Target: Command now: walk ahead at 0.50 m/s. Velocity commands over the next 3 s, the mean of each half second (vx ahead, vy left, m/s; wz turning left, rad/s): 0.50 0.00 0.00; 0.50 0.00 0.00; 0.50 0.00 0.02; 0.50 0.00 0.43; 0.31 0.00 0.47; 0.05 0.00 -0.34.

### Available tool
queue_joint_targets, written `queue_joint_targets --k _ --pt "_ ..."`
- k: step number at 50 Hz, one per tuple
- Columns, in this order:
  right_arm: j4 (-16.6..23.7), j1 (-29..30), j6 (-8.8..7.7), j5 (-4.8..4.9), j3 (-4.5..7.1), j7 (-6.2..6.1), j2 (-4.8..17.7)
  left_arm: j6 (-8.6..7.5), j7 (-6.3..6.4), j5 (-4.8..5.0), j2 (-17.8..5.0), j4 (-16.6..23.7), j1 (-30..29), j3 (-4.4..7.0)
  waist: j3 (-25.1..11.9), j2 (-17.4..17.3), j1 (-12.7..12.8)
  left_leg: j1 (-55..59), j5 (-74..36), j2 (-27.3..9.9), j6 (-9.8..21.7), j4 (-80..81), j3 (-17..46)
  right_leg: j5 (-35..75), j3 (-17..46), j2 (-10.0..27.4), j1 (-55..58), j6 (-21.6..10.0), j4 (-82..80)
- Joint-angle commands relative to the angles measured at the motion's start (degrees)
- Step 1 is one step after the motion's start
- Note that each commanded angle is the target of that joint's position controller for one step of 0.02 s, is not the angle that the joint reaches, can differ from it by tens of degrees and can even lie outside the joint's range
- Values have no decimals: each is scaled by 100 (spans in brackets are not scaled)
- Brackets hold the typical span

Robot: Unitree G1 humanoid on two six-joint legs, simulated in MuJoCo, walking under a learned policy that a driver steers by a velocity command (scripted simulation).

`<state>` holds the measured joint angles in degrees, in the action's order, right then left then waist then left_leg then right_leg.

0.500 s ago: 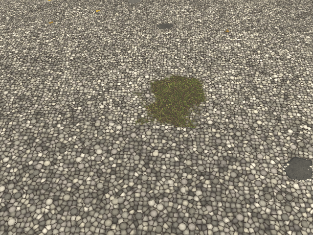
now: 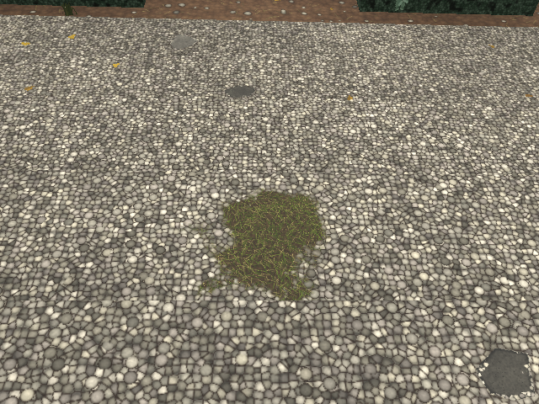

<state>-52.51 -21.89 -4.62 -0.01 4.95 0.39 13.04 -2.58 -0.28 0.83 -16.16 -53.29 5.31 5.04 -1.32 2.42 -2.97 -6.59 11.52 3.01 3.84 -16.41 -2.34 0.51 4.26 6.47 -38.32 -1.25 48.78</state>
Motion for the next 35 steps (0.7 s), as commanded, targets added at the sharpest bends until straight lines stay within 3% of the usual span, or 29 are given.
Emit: queue_joint_targets --k 1,4,5,6,8,11,14,16,17,18,19,20,21,22,23,24,25,26,27,28,29,30,32,33,35 --pt "-3 -581 -135 67 137 -96 692 -97 -103 130 -547 470 -550 163 375 -647 47 1333 -26 -1964 917 386 1695 182 461 242 -1818 -78 -68" --pt "-128 -1007 -111 -2 169 -219 820 -234 -226 72 -397 698 -1075 133 558 -742 -127 1791 -242 -2118 908 128 1742 153 425 260 -2461 -65 -243" --pt "-61 -771 -71 12 126 -305 760 -240 -287 5 -331 742 -1102 102 694 -654 -24 1124 -87 -1839 810 43 1309 894 330 252 -1931 -5 -827" --pt "-10 -705 -55 -5 109 -346 734 -244 -356 -66 -198 748 -1187 55 722 -738 -99 622 11 -1738 739 -56 1106 1516 109 145 -1426 -6 -953" --pt "76 -566 -53 80 107 -428 797 -305 -398 -128 -74 775 -1269 -18 781 -564 -140 -171 444 -1609 663 -443 886 2181 -94 -17 -622 -21 -1175" --pt "113 -669 -13 137 133 -395 864 -293 -510 -33 -63 873 -1364 -93 854 -574 -288 -354 569 -1557 433 -988 680 2318 -146 -116 -65 -143 -1658" --pt "144 -718 111 149 157 -358 886 -242 -581 104 -127 820 -1269 -149 875 -665 -405 175 461 -1600 163 -1747 604 2312 -72 14 167 -49 -2284" --pt "92 -702 168 142 97 -358 743 -223 -540 120 -362 577 -710 -85 543 -682 -185 477 48 -1557 29 -2819 557 2666 -22 207 749 -68 -2599" --pt "114 -604 180 126 103 -323 802 -247 -481 102 -546 265 70 4 210 -632 115 487 -503 -1475 -23 -3750 564 2664 -175 96 1515 -49 -2730" --pt "112 -385 185 136 122 -287 909 -250 -398 36 -747 -115 1208 113 -277 -450 749 -1 -1045 -1255 -207 -5171 388 2919 -498 -82 3055 -73 -3010" --pt "-41 -550 106 219 113 -231 834 -210 -367 -111 -1067 -446 2261 205 -705 150 1278 -1285 750 -722 -568 -7479 278 3137 -445 225 4854 -398 -2613" --pt "-151 -1663 -37 159 -8 -102 16 -302 -387 -356 -1359 -500 2288 72 -1258 2063 588 -3869 4328 -192 -630 -9722 1155 6280 28 788 6966 -558 -160" --pt "-52 -1997 -257 321 -60 -36 360 -206 -359 -154 -1450 -523 2642 186 -2309 2464 797 -4326 3872 -224 -606 -9827 1817 6228 911 1242 7389 -1079 -85" --pt "274 -1345 -311 428 -32 -109 503 -78 -342 -3 -1493 -619 2771 252 -2648 1785 906 -4766 3527 -323 -670 -9811 1549 3112 2010 1729 7075 -1537 -1229" --pt "513 -788 -275 514 -97 -231 349 -11 -291 57 -1484 -685 2450 252 -2385 991 611 -5009 2792 -594 -674 -9767 954 502 2980 2009 6219 -1721 -2288" --pt "563 -326 -180 490 -96 -336 565 -32 -249 -33 -954 -263 1641 70 -1615 -12 515 -5081 1821 -874 -479 -9281 626 -906 3068 1986 5066 -1717 -2896" --pt "652 -105 -55 438 -127 -388 508 -142 -249 -143 -918 -226 1236 31 -1162 186 373 -4982 1622 -992 -403 -9384 668 -726 3429 2223 4076 -1937 -2806" --pt "594 21 39 272 -78 -402 588 -281 -284 -172 -370 -95 719 -141 -614 -175 191 -4582 711 -1255 -144 -8037 1065 -342 2670 1918 2935 -1508 -2622" --pt "629 232 155 173 -82 -352 363 -307 -257 -181 -155 -134 467 -228 103 130 12 -3982 388 -1312 -203 -6918 977 152 1572 1333 1720 -1188 -2819" --pt "752 345 153 121 -83 -331 264 -305 -177 -211 -266 -120 441 -212 278 455 -33 -3559 168 -1340 -282 -5904 903 124 1027 921 1401 -1075 -3118" --pt "931 693 110 64 -36 -308 445 -323 -56 -251 -425 -108 406 -182 462 657 7 -3287 -157 -1267 -391 -5090 783 853 670 700 1156 -1100 -3341" --pt "1019 840 60 13 -52 -247 391 -332 39 -261 -452 -146 567 -166 363 718 12 -2947 -657 -1224 -450 -4315 671 1406 344 552 1218 -1107 -3345" --pt "1020 1072 23 26 -141 -112 168 -280 144 -97 -548 -200 894 -101 97 450 156 -2616 -1305 -1000 -459 -3094 391 1771 57 514 1885 -1143 -3366" --pt "1065 1254 36 46 -151 -58 150 -246 155 -1 -605 -284 1145 -69 93 249 269 -2591 -1404 -908 -409 -2754 303 1775 58 591 2225 -1095 -3372" --pt "1212 1697 74 89 -168 28 107 -153 150 93 -607 -413 1557 -31 265 33 462 -2902 -1349 -808 -257 -2296 251 1468 113 762 2950 -1036 -3338"
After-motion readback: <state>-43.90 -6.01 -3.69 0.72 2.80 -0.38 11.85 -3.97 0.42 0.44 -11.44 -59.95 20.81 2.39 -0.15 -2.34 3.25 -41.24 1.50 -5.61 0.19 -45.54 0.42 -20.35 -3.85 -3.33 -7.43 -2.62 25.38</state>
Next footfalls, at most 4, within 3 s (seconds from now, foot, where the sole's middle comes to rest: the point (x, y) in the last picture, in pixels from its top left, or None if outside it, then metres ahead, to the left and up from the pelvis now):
0.38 right None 0.41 -0.27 -0.95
0.84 left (274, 356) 0.73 -0.06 -0.95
1.58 right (365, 270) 1.14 -0.43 -1.11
2.08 left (291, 218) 1.40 -0.17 -1.11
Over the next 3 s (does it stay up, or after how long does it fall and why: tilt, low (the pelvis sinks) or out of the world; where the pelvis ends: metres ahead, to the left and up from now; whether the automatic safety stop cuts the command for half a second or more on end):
stays up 1.43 -0.20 -0.34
